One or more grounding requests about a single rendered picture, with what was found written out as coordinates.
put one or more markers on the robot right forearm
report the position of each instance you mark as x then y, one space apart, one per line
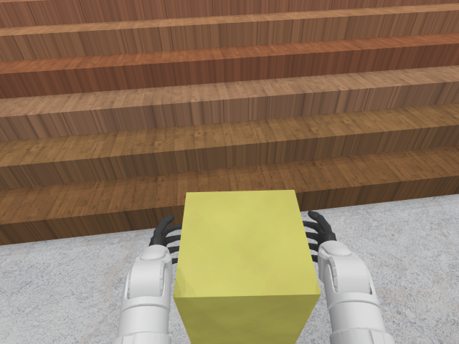
351 297

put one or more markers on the robot right hand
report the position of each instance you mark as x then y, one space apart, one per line
324 232

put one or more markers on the robot left forearm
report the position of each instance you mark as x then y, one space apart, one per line
145 306

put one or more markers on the robot left hand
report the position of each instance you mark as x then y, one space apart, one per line
159 235

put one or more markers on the carton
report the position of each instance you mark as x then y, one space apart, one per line
244 274

